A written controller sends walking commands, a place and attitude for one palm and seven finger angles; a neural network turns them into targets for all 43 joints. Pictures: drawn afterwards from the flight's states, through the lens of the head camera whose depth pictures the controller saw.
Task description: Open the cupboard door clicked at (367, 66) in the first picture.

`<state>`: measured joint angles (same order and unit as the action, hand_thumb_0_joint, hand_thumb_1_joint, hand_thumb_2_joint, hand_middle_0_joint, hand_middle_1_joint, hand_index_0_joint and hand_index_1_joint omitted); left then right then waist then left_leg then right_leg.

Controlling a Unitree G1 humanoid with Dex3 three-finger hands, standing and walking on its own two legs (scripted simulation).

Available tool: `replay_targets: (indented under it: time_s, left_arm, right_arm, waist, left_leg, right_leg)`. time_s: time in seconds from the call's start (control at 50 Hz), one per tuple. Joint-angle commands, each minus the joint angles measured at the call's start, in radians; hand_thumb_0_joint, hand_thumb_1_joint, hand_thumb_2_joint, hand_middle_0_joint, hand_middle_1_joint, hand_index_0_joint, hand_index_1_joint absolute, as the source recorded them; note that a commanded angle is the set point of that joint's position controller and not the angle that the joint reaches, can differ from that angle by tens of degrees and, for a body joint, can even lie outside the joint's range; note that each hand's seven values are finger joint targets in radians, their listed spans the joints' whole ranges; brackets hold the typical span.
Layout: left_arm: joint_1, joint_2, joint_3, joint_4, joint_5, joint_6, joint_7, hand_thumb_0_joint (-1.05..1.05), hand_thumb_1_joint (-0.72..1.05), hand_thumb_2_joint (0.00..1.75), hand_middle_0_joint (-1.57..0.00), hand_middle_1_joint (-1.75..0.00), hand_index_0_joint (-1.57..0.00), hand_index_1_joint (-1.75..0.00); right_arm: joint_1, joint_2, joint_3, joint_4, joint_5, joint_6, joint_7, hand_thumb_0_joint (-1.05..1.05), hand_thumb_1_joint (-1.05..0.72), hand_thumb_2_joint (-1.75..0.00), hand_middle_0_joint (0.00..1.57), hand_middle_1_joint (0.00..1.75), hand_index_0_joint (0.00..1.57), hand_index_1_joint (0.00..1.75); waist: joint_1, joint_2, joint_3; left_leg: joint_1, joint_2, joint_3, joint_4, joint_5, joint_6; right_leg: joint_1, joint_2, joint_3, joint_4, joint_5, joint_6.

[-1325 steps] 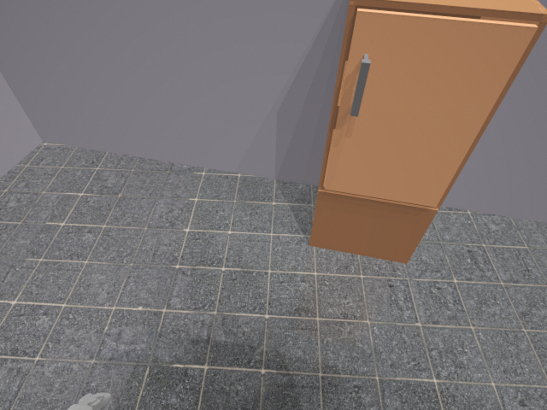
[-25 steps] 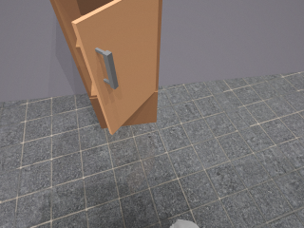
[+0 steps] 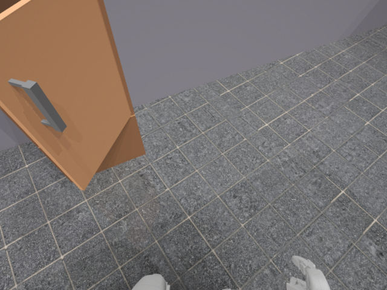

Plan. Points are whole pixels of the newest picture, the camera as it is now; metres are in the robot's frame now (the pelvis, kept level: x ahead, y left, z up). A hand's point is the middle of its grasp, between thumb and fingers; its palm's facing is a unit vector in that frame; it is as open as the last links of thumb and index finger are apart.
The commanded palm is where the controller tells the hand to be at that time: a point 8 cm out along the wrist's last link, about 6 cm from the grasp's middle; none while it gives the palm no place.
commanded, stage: walk to a spot facing it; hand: left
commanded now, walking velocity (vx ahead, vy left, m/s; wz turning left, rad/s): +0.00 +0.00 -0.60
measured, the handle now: (39, 106) +0.46 +0.41 +0.05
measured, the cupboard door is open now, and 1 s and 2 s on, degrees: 46 46 46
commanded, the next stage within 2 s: turn to face it in 1.98 s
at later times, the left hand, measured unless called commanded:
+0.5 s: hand (133, 268) +0.17 +0.16 -0.16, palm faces -0.28 -0.91 -0.29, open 7.4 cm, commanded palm none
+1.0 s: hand (185, 207) +0.32 +0.05 -0.16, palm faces -0.58 -0.80 -0.15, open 7.4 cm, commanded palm none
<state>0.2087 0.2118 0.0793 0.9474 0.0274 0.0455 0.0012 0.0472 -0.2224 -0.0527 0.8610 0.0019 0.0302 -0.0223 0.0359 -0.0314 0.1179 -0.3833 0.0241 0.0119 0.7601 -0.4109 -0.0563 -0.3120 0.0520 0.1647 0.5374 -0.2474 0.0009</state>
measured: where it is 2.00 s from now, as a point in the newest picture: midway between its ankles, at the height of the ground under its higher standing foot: (285, 244)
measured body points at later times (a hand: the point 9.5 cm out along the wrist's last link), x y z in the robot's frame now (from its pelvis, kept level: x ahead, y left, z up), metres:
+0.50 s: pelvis +0.01 -0.02 +0.00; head +0.06 -0.06 +0.44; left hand +0.18 +0.20 -0.13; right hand -0.02 -0.30 -0.16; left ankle +0.02 +0.13 -0.67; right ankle -0.02 -0.13 -0.74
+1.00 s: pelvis +0.12 -0.04 +0.01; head +0.17 -0.05 +0.46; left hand +0.35 +0.10 -0.14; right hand -0.05 -0.21 -0.13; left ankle +0.11 +0.09 -0.74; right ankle +0.09 -0.19 -0.65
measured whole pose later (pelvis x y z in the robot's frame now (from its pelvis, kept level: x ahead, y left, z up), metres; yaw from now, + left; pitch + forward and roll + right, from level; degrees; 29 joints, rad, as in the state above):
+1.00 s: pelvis +0.12 -0.04 +0.01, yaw -37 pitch +1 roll -2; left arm 0.13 0.24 0.09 0.93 0.03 0.04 -0.07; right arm 0.43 -0.16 0.00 0.97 -0.04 -0.06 -0.02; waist -0.01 -0.03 0.07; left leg -0.05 0.10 0.23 0.36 -0.32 -0.02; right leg -0.65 -0.05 -0.06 1.08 -0.20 0.00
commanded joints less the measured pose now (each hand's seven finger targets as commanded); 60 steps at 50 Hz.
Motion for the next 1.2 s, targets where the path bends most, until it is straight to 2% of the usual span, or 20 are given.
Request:
replay_targets:
  time_s: [0.0,0.02,0.04,0.14,0.3,0.32,0.36,0.48,0.6,0.66,0.68,0.7,0.72,0.76,0.86,1.04,1.12,1.14,1.16,1.18]
  left_arm:
    - [-0.038,0.132,0.037,-0.115,-0.017,-0.012,0.01,0.0,0.9,0.9,-0.2,-0.3,-0.2,-0.3]
    - [-0.037,0.097,0.026,-0.135,-0.022,-0.013,-0.004,0.0,0.9,0.9,-0.2,-0.3,-0.2,-0.3]
    - [-0.078,0.138,0.03,-0.14,-0.01,-0.01,-0.008,0.0,0.9,0.9,-0.2,-0.3,-0.2,-0.3]
    - [-0.034,0.103,0.031,-0.118,-0.006,0.001,-0.036,0.0,0.9,0.9,-0.2,-0.3,-0.2,-0.3]
    - [-0.047,0.107,0.013,-0.125,-0.011,-0.017,-0.045,0.0,0.9,0.9,-0.2,-0.3,-0.2,-0.3]
    - [0.022,0.135,0.021,-0.104,-0.009,-0.023,-0.04,0.0,0.9,0.9,-0.2,-0.3,-0.2,-0.3]
    - [0.139,0.331,0.06,-0.065,-0.003,-0.033,-0.004,0.0,0.9,0.9,-0.2,-0.3,-0.2,-0.3]
    - [-0.003,0.213,0.036,-0.101,-0.005,-0.034,0.017,0.0,0.9,0.9,-0.2,-0.3,-0.2,-0.3]
    - [0.017,0.243,0.046,-0.089,0.002,-0.047,-0.006,0.0,0.9,0.9,-0.2,-0.3,-0.2,-0.3]
    - [-0.056,0.213,0.043,-0.105,-0.004,-0.049,-0.014,0.0,0.9,0.9,-0.2,-0.3,-0.2,-0.3]
    - [-0.066,0.154,0.03,-0.117,-0.005,-0.051,-0.019,0.0,0.9,0.9,-0.2,-0.3,-0.2,-0.3]
    - [-0.07,0.071,0.013,-0.143,-0.019,-0.049,-0.028,0.0,0.9,0.9,-0.2,-0.3,-0.2,-0.3]
    - [-0.151,0.097,0.017,-0.18,-0.009,-0.056,-0.034,0.0,0.9,0.9,-0.2,-0.3,-0.2,-0.3]
    - [-0.148,0.105,0.035,-0.158,0.01,-0.065,-0.054,0.0,0.9,0.9,-0.2,-0.3,-0.2,-0.3]
    - [-0.093,0.027,0.007,-0.109,0.004,-0.043,-0.071,0.0,0.9,0.9,-0.2,-0.3,-0.2,-0.3]
    - [-0.294,0.017,-0.015,-0.146,-0.003,-0.041,-0.078,0.0,0.9,0.9,-0.2,-0.3,-0.2,-0.3]
    - [0.008,0.081,0.011,-0.057,-0.002,-0.06,-0.06,0.0,0.9,0.9,-0.2,-0.3,-0.2,-0.3]
    - [0.187,0.161,0.036,-0.005,0.004,-0.073,-0.049,0.0,0.9,0.9,-0.2,-0.3,-0.2,-0.3]
    - [0.31,0.289,0.069,0.016,-0.002,-0.082,-0.029,0.0,0.9,0.9,-0.2,-0.3,-0.2,-0.3]
    - [0.278,0.309,0.071,0.015,-0.027,-0.072,-0.01,0.0,0.9,0.9,-0.2,-0.3,-0.2,-0.3]
  right_arm:
    - [0.209,-0.169,-0.038,-0.009,-0.009,-0.037,-0.027,0.0,-0.9,-0.9,0.2,0.3,0.2,0.3]
    - [0.228,-0.261,-0.055,-0.019,-0.026,-0.041,-0.031,0.0,-0.9,-0.9,0.2,0.3,0.2,0.3]
    - [0.229,-0.267,-0.051,-0.025,-0.033,-0.034,-0.035,0.0,-0.9,-0.9,0.2,0.3,0.2,0.3]
    - [0.134,-0.165,-0.019,-0.062,-0.039,-0.041,-0.031,0.0,-0.9,-0.9,0.2,0.3,0.2,0.3]
    - [0.217,-0.218,-0.044,-0.023,-0.031,-0.026,-0.011,0.0,-0.9,-0.9,0.2,0.3,0.2,0.3]
    - [0.199,-0.212,-0.046,-0.031,-0.024,-0.024,-0.008,0.0,-0.9,-0.9,0.2,0.3,0.2,0.3]
    - [0.113,-0.101,-0.018,-0.104,-0.007,-0.017,-0.003,0.0,-0.9,-0.9,0.2,0.3,0.2,0.3]
    - [0.123,-0.096,-0.021,-0.054,-0.015,-0.003,0.01,0.0,-0.9,-0.9,0.2,0.3,0.2,0.3]
    - [0.098,-0.083,-0.029,-0.067,-0.016,-0.029,0.026,0.0,-0.9,-0.9,0.2,0.3,0.2,0.3]
    - [0.242,-0.095,-0.028,-0.024,-0.016,-0.053,0.016,0.0,-0.9,-0.9,0.2,0.3,0.2,0.3]
    - [0.34,-0.142,-0.038,0.009,-0.019,-0.063,0.001,0.0,-0.9,-0.9,0.2,0.3,0.2,0.3]
    - [0.45,-0.256,-0.061,0.035,-0.044,-0.074,-0.008,0.0,-0.9,-0.9,0.2,0.3,0.2,0.3]
    - [0.485,-0.277,-0.058,0.041,-0.044,-0.077,-0.018,0.0,-0.9,-0.9,0.2,0.3,0.2,0.3]
    - [0.378,-0.199,-0.035,0.001,-0.048,-0.086,-0.009,0.0,-0.9,-0.9,0.2,0.3,0.2,0.3]
    - [0.406,-0.091,0.011,0.048,-0.031,-0.113,-0.018,0.0,-0.9,-0.9,0.2,0.3,0.2,0.3]
    - [0.506,-0.102,0.012,0.119,-0.046,-0.101,-0.014,0.0,-0.9,-0.9,0.2,0.3,0.2,0.3]
    - [0.421,-0.159,0.002,0.112,-0.033,-0.097,-0.011,0.0,-0.9,-0.9,0.2,0.3,0.2,0.3]
    - [0.38,-0.143,0.004,0.089,-0.015,-0.1,0.0,0.0,-0.9,-0.9,0.2,0.3,0.2,0.3]
    - [0.396,-0.063,0.016,0.049,0.007,-0.099,0.005,0.0,-0.9,-0.9,0.2,0.3,0.2,0.3]
    - [0.3,-0.091,0.007,0.018,0.005,-0.092,0.003,0.0,-0.9,-0.9,0.2,0.3,0.2,0.3]
  waist:
    - [-0.096,0.124,-0.209]
    - [-0.094,0.38,-0.194]
    - [-0.108,0.27,-0.156]
    - [-0.023,0.237,-0.132]
    - [-0.042,0.237,-0.184]
    - [-0.005,0.159,-0.205]
    - [0.07,-0.321,-0.2]
    - [-0.014,-0.152,-0.172]
    - [-0.002,-0.14,-0.094]
    - [-0.088,-0.11,-0.094]
    - [-0.131,0.056,-0.128]
    - [-0.176,0.415,-0.153]
    - [-0.183,0.359,-0.105]
    - [-0.111,0.11,-0.023]
    - [-0.064,0.208,-0.074]
    - [-0.105,0.195,0.0]
    - [0.055,0.169,-0.15]
    - [0.14,0.062,-0.26]
    - [0.164,-0.218,-0.406]
    - [0.142,-0.18,-0.348]
  left_leg:
    - [0.388,0.182,-0.195,-0.433,0.157,0.063]
    - [0.407,0.443,-0.444,-0.507,0.302,0.174]
    - [0.298,0.486,-0.447,-0.488,0.382,0.248]
    - [0.24,0.269,-0.062,-0.396,0.616,0.171]
    - [0.254,0.289,0.06,-0.252,0.564,0.117]
    - [0.183,0.252,0.093,-0.142,0.492,0.074]
    - [-0.213,0.043,0.126,0.276,-0.273,-0.018]
    - [-0.157,0.066,0.018,0.303,-0.03,-0.026]
    - [-0.036,0.013,0.046,0.024,-0.034,-0.01]
    - [0.259,-0.011,0.064,-0.246,0.084,0.002]
    - [0.433,0.073,-0.021,-0.373,-0.002,0.023]
    - [0.541,0.371,-0.413,-0.544,-0.283,0.107]
    - [0.45,0.512,-0.588,-0.633,-0.33,0.19]
    - [0.28,0.428,-0.431,-0.632,-0.204,0.192]
    - [0.395,0.257,0.042,-0.492,0.56,0.072]
    - [0.415,0.321,0.19,-0.493,0.646,0.128]
    - [0.331,0.301,0.261,-0.116,1.034,0.091]
    - [0.116,0.253,0.289,0.138,0.832,0.049]
    - [-0.229,0.042,0.245,0.535,-0.139,-0.013]
    - [-0.331,0.055,0.056,0.683,-0.192,0.016]
  right_leg:
    - [-0.184,-0.053,0.109,0.077,0.078,-0.039]
    - [-0.309,0.032,-0.08,0.335,-0.365,0.03]
    - [-0.294,-0.013,-0.063,0.523,-0.387,0.038]
    - [-0.263,-0.064,-0.151,0.638,-0.201,0.064]
    - [0.035,-0.041,-0.27,0.038,-0.073,0.019]
    - [0.174,-0.054,-0.247,-0.102,0.075,0.0]
    - [0.355,-0.45,0.283,-0.191,0.641,-0.194]
    - [0.196,-0.269,0.128,-0.185,0.261,-0.188]
    - [0.06,-0.253,0.243,-0.274,-0.232,-0.209]
    - [-0.133,-0.18,0.207,-0.188,-0.313,-0.153]
    - [-0.266,-0.096,0.129,-0.045,-0.333,-0.101]
    - [-0.458,0.057,-0.071,0.318,-0.387,-0.031]
    - [-0.513,-0.018,-0.09,0.501,-0.348,-0.017]
    - [-0.465,-0.089,-0.097,0.652,-0.179,-0.013]
    - [-0.475,-0.103,-0.186,0.691,0.025,0.008]
    - [-0.325,-0.096,-0.302,0.224,0.029,-0.037]
    - [0.144,0.002,-0.349,0.086,-0.012,-0.114]
    - [0.471,-0.09,-0.229,0.026,0.019,-0.159]
    - [0.72,-0.424,0.355,-0.109,0.019,-0.285]
    - [0.621,-0.477,0.498,-0.235,0.038,-0.302]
